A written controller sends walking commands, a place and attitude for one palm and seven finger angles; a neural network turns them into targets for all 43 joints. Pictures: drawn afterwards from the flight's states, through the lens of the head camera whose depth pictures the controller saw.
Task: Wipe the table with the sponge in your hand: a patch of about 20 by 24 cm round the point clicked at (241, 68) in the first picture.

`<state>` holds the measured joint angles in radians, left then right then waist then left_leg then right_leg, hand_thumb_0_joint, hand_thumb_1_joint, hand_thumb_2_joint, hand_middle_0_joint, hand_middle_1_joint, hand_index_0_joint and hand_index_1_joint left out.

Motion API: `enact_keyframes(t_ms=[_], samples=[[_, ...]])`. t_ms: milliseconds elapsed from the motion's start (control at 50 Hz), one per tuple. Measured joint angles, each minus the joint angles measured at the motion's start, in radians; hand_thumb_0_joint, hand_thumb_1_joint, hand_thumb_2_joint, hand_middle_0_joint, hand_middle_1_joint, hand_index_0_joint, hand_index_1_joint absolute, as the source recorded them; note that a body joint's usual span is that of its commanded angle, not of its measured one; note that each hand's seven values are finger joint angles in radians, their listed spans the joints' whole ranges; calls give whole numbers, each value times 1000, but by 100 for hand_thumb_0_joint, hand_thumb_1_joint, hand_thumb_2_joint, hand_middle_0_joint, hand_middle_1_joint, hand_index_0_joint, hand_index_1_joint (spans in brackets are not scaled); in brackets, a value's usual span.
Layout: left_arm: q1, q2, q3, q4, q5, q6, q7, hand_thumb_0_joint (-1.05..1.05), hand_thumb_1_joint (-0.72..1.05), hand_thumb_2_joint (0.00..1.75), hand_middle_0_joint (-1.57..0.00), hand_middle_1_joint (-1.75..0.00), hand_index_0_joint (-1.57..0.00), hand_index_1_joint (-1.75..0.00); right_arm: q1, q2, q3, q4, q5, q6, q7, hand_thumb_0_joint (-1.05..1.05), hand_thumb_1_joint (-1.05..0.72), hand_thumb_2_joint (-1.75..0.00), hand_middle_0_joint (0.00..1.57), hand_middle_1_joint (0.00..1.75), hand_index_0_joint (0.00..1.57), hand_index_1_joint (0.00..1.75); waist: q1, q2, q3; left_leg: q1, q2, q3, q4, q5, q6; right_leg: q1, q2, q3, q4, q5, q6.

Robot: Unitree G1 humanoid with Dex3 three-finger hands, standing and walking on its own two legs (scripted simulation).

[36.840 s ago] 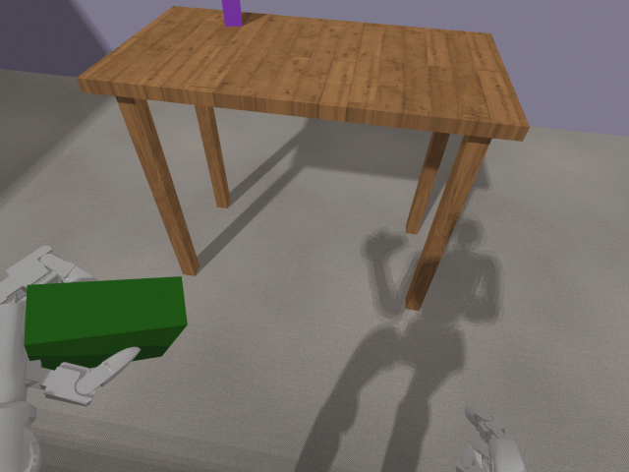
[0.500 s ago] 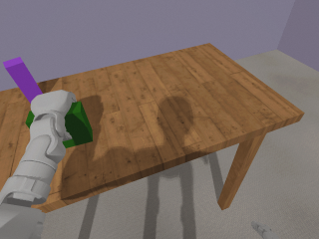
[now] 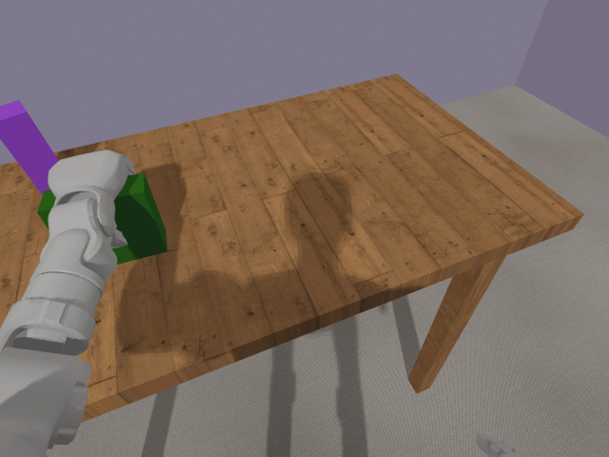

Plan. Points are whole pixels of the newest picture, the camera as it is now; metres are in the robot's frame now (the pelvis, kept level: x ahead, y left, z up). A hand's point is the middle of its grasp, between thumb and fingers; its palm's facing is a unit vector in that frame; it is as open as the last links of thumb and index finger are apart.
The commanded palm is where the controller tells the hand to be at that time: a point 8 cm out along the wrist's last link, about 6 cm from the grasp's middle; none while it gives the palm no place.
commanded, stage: slide back across to the first lane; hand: left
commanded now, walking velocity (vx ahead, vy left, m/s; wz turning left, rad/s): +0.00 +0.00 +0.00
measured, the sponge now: (115, 233) +0.39 +0.30 +0.09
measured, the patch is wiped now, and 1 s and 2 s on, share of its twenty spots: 1.00 1.00 1.00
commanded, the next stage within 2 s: wipe back along the first lane in 0.56 s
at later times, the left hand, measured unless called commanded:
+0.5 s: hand (62, 221) +0.37 +0.34 +0.14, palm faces -0.05 -0.02 -1.00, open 9.3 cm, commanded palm +0.35 +0.34 +0.20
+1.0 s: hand (48, 242) +0.34 +0.35 +0.14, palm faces -0.01 -0.03 -1.00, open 9.3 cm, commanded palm +0.30 +0.34 +0.18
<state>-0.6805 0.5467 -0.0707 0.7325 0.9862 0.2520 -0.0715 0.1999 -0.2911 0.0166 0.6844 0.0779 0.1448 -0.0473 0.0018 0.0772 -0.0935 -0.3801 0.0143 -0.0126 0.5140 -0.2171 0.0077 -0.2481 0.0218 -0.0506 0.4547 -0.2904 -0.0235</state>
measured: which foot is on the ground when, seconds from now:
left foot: down 0.00-1.00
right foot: down 0.00-1.00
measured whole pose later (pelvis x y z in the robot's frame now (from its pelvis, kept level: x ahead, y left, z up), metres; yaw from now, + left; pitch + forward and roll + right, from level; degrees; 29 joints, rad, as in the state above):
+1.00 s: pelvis +0.01 +0.01 +0.00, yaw +1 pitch +3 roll -1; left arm -0.34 0.63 0.06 0.33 0.91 0.20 -0.11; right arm 0.16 -0.30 0.02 0.64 0.07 0.14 -0.04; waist 0.05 0.09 -0.04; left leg -0.32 0.00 -0.02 0.50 -0.22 0.02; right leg -0.17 0.01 -0.06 0.41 -0.29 -0.01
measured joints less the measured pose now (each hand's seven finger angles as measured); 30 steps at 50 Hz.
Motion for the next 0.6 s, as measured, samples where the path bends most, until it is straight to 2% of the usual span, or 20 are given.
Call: enact_keyframes(t_ms=[220,440,540,600], samples=[[76,26,42,-92,-11,1,0,-1,-48,112,-79,-144,-83,-140,8,-1,-5,-15,1,7,9,1,-90,-90,20,30,20,30,-3,3,14,27,-6,12,-15,-7,9,28,-6,12,-24,2,7],[162,69,66,-207,-30,18,-44,-1,-48,112,-79,-144,-82,-140,-44,-4,2,-33,-1,-10,7,1,-90,-90,20,30,20,30,25,8,33,54,-14,1,-19,-14,11,64,-13,1,-37,-6,10],[203,89,86,-253,-48,-6,-78,-1,-48,112,-79,-144,-82,-140,-67,-6,7,-47,-4,-14,1,1,-90,-90,20,30,20,30,39,10,39,61,-16,-9,-17,-16,11,80,-13,-9,-45,-6,10],[192,100,85,-247,-44,-22,-92,-1,-48,112,-79,-144,-82,-140,-76,-7,11,-49,-4,-18,-5,1,-90,-90,20,30,20,30,47,6,45,61,-19,-17,-16,-15,10,84,-14,-18,-46,-7,9]])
